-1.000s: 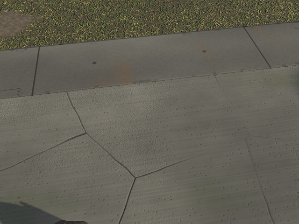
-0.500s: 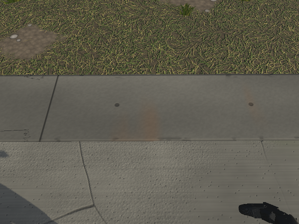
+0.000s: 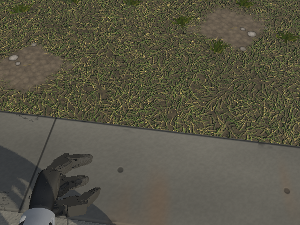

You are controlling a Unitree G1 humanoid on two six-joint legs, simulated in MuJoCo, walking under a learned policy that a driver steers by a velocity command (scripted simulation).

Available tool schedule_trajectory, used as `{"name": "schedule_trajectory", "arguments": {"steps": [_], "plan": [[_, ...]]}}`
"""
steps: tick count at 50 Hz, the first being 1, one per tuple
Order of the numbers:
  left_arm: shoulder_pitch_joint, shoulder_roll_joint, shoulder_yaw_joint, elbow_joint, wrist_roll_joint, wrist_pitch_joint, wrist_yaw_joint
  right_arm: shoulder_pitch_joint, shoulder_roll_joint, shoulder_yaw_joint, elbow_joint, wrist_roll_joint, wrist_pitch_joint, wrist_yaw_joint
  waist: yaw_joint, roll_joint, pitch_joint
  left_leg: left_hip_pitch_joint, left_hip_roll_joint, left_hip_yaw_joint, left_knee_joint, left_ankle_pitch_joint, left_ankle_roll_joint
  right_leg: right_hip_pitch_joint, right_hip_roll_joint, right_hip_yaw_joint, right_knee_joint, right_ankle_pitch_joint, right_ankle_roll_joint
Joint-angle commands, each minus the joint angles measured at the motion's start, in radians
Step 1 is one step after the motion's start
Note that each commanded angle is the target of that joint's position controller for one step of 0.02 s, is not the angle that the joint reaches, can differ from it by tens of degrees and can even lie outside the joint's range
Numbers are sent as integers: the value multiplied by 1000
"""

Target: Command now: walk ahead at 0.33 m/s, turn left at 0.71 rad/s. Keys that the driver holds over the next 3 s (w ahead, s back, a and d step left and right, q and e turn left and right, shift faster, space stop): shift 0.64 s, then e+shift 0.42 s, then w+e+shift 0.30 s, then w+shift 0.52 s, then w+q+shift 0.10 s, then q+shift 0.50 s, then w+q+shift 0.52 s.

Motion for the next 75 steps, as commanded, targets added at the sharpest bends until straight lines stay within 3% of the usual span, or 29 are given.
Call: {"name": "schedule_trajectory", "arguments": {"steps": [1, 2, 3, 4, 5, 8, 10, 13, 19, 21, 22, 23, 28, 29, 34, 39, 41, 44, 48, 49, 50, 51, 52, 54, 57, 64, 65, 68, 75], "plan": [[483, 210, 74, 48, 40, 11, 25, -137, -52, -1, -150, -38, 7, -21, 282, 34, -429, -423, -10, 17, 641, 111, -132, 895, -267, 152, 164, 613, -112], [485, 192, 53, 32, 76, 15, 6, 123, -14, 21, -159, -25, 8, -11, 166, -246, -624, -546, -51, -22, 932, -341, -139, 1053, -567, 529, 201, 901, -315], [424, 183, 66, 15, 31, 29, -7, 196, -92, 14, -128, -18, 23, 2, 157, -190, -650, -612, 47, -41, 1097, -268, -165, 1012, -582, 597, 196, 671, -400], [296, 156, 68, -13, 6, 41, -7, 99, -123, 9, -167, 0, 42, 3, 137, -132, -545, -728, 113, 27, 1112, -156, -168, 906, -530, 553, 111, 194, -387], [242, 96, 48, -23, 6, 57, 5, -42, -159, -6, -180, -17, 58, -12, 161, 17, -392, -713, 143, 107, 1050, -65, -177, 683, -420, 440, 14, -12, -335], [197, 116, 40, 30, 30, 63, -1, -128, -114, -9, -233, -27, 80, -24, 86, 2, -147, -555, 162, 129, 843, -14, -155, 248, -271, 185, -84, 81, -274], [215, 128, 51, 63, 25, 58, -9, -132, -52, 10, -245, -30, 59, -20, 78, -29, -180, -462, 158, 174, 592, 30, -148, 218, -215, 55, -83, 271, -266], [224, 156, 67, 83, 9, 74, -8, -196, -50, 22, -259, -34, 47, -6, 95, -69, -266, -347, 165, 190, 356, 179, -142, 256, -240, 33, -77, 298, -282], [295, 129, 52, 121, -6, 103, -9, -283, -121, 4, -296, -55, 74, 11, 102, -76, -177, -104, 164, 194, -52, 335, -46, 124, -191, 46, -33, -422, -142], [394, 53, 31, 114, 14, 96, -14, -341, -203, -3, -324, -84, 83, 2, 195, 263, -183, -156, 459, -103, -199, 310, 109, 73, -32, -129, 181, -676, -6], [339, 115, 46, 117, 14, 100, -4, -366, -167, 0, -331, -87, 75, 6, 142, 246, -139, -299, 435, -127, -268, 110, 133, 159, -57, -86, 249, -633, 10], [336, 132, 57, 125, 6, 107, 1, -416, -135, 9, -329, -85, 63, 8, 169, 216, -99, -360, 380, -78, -265, 8, 93, 207, -60, -84, 247, -557, 10], [375, 119, 51, 162, 24, 115, 11, -374, -70, 28, -289, -60, 34, 15, 164, 141, -68, -369, 244, 49, -160, 87, -24, 339, -92, -71, 86, -360, 15], [384, 148, 63, 180, 14, 113, 10, -355, -82, 23, -286, -57, 35, 13, 150, 69, -44, -343, 223, 80, -151, 96, -30, 280, -81, -70, 79, -418, 3], [336, 127, 60, 182, 0, 104, 9, -354, -114, 0, -281, -50, 36, -5, 136, 36, -73, -217, 202, 141, -57, 291, -27, 212, -71, -58, 97, -347, -12], [320, 118, 78, 113, -16, 132, 6, -293, -162, -41, -280, -48, 67, -43, 122, 213, -136, -116, 465, -34, -126, 532, 129, 31, -41, -106, 424, -571, -8], [289, 119, 89, 82, -17, 154, -3, -316, -151, -40, -296, -55, 56, -51, 114, 183, -128, -117, 575, -87, -158, 657, 195, -60, -98, -76, 660, -784, 0], [328, 102, 86, 77, -22, 181, -9, -441, -178, -56, -307, -32, 45, -48, 163, 147, -126, -198, 493, 102, -138, 632, 100, 54, -135, -99, 548, -658, -1], [421, 127, 114, 87, -27, 189, -33, -423, -164, -60, -280, -19, 64, -38, 183, 130, -164, -254, 417, 297, 50, 453, -9, 303, -24, -219, 231, -421, -45], [443, 178, 135, 82, -19, 184, -25, -361, -126, -53, -261, -27, 69, -31, 176, -22, -120, -380, 341, 375, 251, 246, -83, 387, -53, -81, 88, -251, -98], [443, 347, 167, 32, -3, 168, -11, -381, -68, -33, -321, -72, 72, -28, 135, -343, -80, -726, 171, 371, 611, -210, -189, 501, -341, 440, 9, 130, -267], [484, 337, 155, 7, 39, 139, -27, -470, -99, -35, -356, -66, 56, -31, 212, -240, -218, -775, 123, 159, 776, -244, -169, 519, -422, 575, -61, 122, -397], [444, 314, 151, -3, 39, 117, -32, -496, -130, -43, -358, -43, 49, -35, 195, -124, -192, -798, 136, 115, 802, -151, -139, 514, -376, 515, -60, -19, -360], [368, 244, 135, -14, -31, 119, -11, -456, -162, -58, -319, -52, 43, -43, 144, -4, -189, -790, 191, 92, 690, 62, -115, 492, -271, 399, -72, -428, -240], [385, 224, 121, -31, -35, 121, 12, -473, -163, -69, -323, -37, 13, -9, 143, -84, -139, -742, 166, 112, 539, 224, -113, 432, -223, 436, -199, -893, -220], [477, 226, 119, -19, -33, 100, 31, -555, -123, -61, -323, -34, -60, 12, 172, -115, -78, -700, 109, 105, 212, 369, -150, 447, -168, 411, -193, -702, -214], [516, 275, 138, 11, 15, 121, -8, -509, -108, -36, -288, -121, 9, 41, 201, -158, -76, -675, 120, 183, 283, 348, -172, 413, -118, 381, -189, -723, -191], [521, 233, 127, -2, 1, 137, -43, -576, -121, -29, -331, -94, 49, 50, 220, -132, -33, -641, 121, 181, 247, 303, -203, 339, -89, 434, -172, -718, -205], [483, 230, 118, 10, 1, 97, -35, -583, -140, -15, -349, -63, 4, 42, 208, -105, -36, -364, 152, 196, -18, 293, -122, 335, -147, 489, -158, -632, -224]]}}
